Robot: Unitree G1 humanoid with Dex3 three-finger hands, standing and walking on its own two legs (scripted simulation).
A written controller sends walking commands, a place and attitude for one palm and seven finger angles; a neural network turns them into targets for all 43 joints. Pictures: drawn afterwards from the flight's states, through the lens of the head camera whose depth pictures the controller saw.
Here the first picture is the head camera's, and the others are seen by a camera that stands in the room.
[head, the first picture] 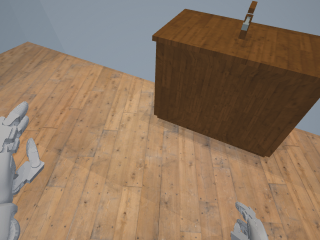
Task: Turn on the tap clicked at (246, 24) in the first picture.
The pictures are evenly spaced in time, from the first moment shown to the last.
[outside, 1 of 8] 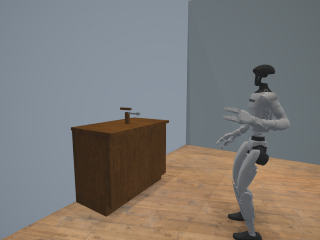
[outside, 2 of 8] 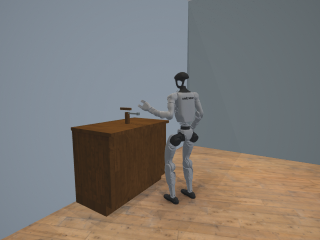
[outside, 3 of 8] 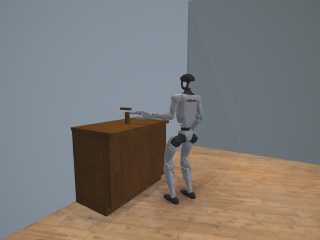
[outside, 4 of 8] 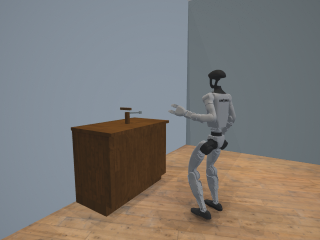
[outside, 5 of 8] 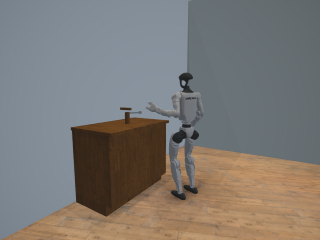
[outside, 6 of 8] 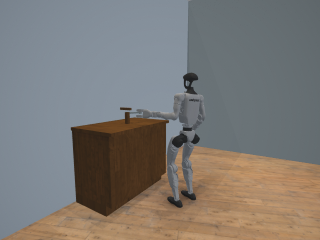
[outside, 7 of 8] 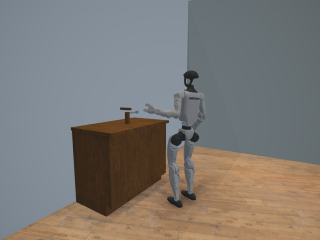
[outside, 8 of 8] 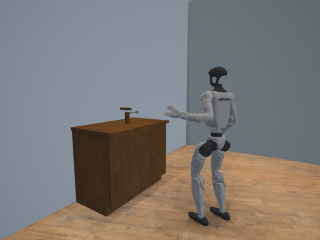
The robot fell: no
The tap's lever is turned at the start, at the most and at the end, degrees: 0 86 86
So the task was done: yes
